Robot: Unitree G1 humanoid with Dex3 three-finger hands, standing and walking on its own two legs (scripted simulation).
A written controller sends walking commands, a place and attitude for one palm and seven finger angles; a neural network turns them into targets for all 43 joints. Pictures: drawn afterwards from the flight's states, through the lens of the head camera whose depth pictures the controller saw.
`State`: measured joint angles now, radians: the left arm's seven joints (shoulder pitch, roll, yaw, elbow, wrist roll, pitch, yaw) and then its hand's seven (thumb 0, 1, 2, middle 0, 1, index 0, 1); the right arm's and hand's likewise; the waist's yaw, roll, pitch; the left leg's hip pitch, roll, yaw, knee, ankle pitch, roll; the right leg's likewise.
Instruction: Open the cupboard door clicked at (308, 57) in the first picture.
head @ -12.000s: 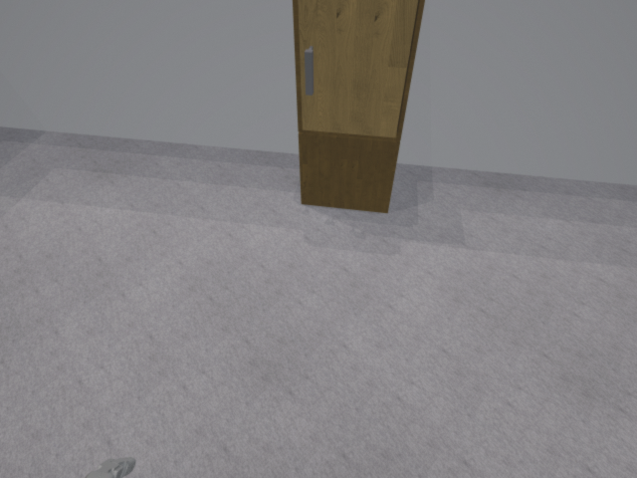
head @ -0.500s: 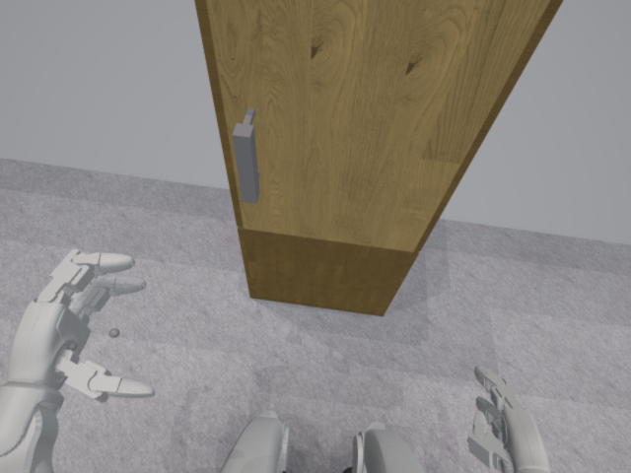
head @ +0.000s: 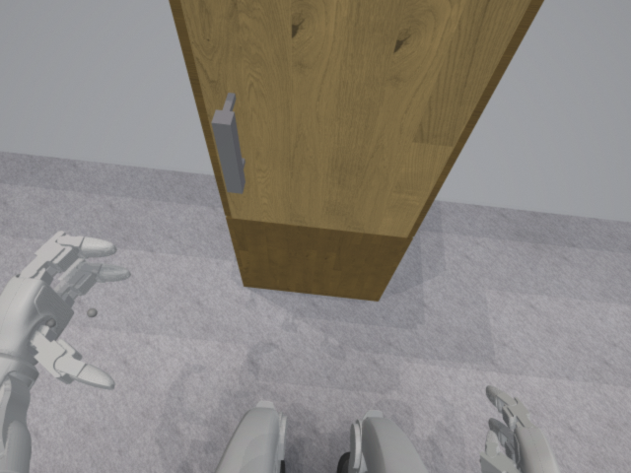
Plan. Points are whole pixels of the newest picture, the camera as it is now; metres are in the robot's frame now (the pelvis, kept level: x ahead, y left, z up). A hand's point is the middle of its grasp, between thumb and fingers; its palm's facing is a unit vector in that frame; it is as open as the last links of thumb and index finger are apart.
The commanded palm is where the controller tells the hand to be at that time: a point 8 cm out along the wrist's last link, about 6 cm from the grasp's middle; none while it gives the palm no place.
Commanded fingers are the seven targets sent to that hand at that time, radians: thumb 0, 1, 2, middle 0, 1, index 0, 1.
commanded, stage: raise the hand with hooked fingers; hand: left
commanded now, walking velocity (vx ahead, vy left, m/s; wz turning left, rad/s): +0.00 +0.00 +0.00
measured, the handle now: (233, 145) +0.56 +0.16 +0.02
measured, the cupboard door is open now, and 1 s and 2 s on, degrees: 0 0 0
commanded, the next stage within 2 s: move the hooked fingers beside the handle in 0.34 s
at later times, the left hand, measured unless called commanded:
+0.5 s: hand (75, 314) +0.28 +0.29 +0.04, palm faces -0.01 -1.00 -0.05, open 14.0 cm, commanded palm +0.27 +0.32 +0.04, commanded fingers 0.00 -0.50 0.30 -0.30 -1.20 -0.30 -1.20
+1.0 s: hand (129, 247) +0.37 +0.26 +0.04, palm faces -0.04 -1.00 -0.05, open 14.0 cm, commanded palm +0.35 +0.30 +0.04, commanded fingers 0.00 -0.50 0.30 -0.30 -1.20 -0.30 -1.20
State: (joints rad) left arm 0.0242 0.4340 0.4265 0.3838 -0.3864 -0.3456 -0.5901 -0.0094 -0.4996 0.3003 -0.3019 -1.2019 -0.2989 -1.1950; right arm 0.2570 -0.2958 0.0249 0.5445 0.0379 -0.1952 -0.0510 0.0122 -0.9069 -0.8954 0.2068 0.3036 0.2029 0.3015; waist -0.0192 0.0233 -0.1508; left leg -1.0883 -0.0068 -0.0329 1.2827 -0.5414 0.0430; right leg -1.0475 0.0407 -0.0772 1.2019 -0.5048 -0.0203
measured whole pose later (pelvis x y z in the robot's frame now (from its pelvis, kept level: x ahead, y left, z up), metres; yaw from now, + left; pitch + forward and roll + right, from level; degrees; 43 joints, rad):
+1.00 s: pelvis +0.01 +0.00 +0.00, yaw +0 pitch +22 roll -4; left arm -0.26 0.44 0.39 0.57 -0.29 -0.35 -0.47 -0.01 -0.50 0.30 -0.30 -1.20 -0.30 -1.20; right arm 0.28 -0.29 0.04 0.56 0.03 -0.12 -0.04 0.01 -0.91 -0.90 0.21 0.30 0.20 0.30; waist -0.05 0.02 -0.16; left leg -1.12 -0.01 -0.02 1.27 -0.54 0.05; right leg -1.09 0.04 -0.06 1.20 -0.51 -0.01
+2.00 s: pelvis +0.00 +0.01 -0.02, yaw -2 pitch +28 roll -5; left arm -0.85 0.59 0.46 1.10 -0.12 -0.44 -0.39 -0.01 -0.50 0.30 -0.30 -1.20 -0.30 -1.20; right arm 0.33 -0.29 0.06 0.62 -0.01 0.02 -0.01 0.01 -0.91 -0.90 0.21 0.30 0.20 0.30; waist -0.17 0.03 -0.14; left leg -1.29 0.00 -0.02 1.36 -0.55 0.06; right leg -1.25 0.05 -0.07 1.26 -0.50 0.00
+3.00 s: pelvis +0.00 +0.00 -0.02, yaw -3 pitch +28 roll -5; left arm -0.83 0.61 0.47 1.08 -0.12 -0.42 -0.40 -0.01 -0.50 0.30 -0.30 -1.20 -0.30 -1.20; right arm 0.32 -0.28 0.07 0.61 0.00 0.08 0.00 0.00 -0.91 -0.90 0.21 0.30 0.20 0.30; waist -0.17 0.04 -0.13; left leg -1.30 0.02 -0.03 1.36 -0.56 0.05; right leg -1.26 0.06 -0.07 1.26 -0.50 -0.01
